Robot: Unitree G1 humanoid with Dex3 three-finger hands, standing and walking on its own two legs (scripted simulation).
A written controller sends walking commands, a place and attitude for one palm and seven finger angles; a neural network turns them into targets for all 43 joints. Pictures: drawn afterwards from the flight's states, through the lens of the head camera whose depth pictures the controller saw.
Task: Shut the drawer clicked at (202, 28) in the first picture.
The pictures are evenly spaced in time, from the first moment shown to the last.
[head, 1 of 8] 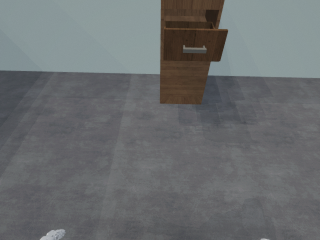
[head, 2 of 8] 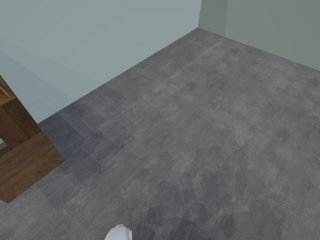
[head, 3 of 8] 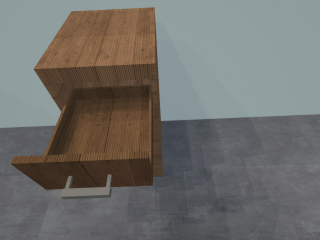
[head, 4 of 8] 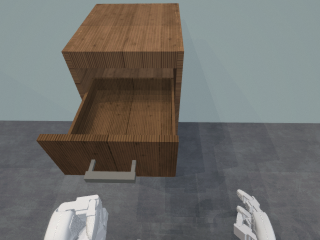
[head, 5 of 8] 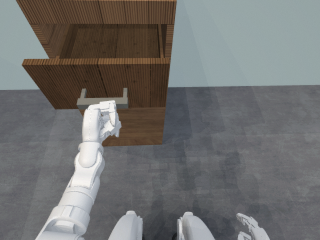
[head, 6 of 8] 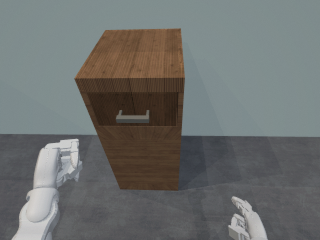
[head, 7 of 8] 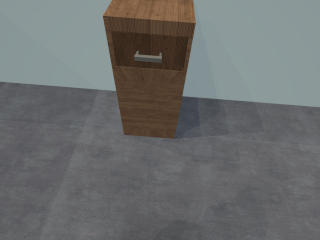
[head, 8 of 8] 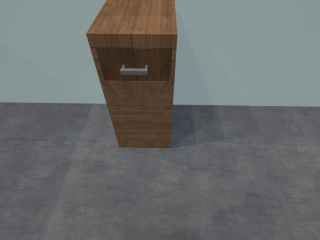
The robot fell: no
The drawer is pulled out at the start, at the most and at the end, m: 0.30 0.30 0.00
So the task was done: yes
